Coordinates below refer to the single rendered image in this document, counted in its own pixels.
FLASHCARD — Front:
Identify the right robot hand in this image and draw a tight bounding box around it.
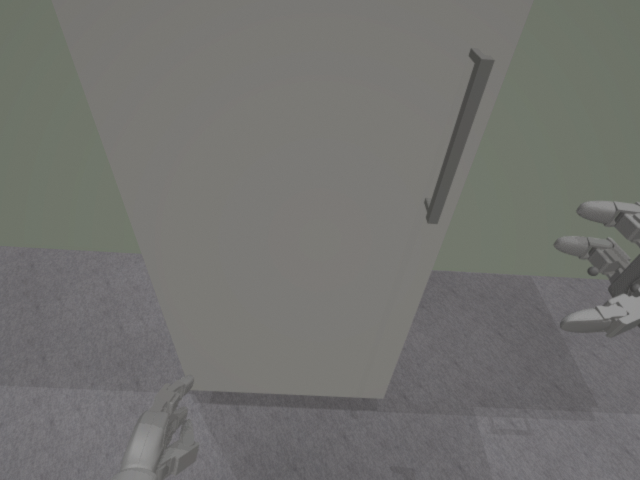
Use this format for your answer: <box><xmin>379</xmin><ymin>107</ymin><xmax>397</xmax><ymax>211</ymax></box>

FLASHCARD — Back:
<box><xmin>554</xmin><ymin>201</ymin><xmax>640</xmax><ymax>338</ymax></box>

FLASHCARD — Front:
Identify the fridge door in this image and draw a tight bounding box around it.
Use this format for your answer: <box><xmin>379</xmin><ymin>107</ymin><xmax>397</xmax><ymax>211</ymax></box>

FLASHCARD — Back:
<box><xmin>52</xmin><ymin>0</ymin><xmax>533</xmax><ymax>399</ymax></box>

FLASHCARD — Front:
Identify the left robot hand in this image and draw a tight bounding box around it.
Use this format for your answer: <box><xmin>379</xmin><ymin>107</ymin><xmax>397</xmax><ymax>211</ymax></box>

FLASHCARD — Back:
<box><xmin>120</xmin><ymin>375</ymin><xmax>199</xmax><ymax>480</ymax></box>

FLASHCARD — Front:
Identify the handle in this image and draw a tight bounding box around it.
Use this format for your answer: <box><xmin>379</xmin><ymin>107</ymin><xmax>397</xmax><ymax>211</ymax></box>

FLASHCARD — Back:
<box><xmin>424</xmin><ymin>48</ymin><xmax>495</xmax><ymax>224</ymax></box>

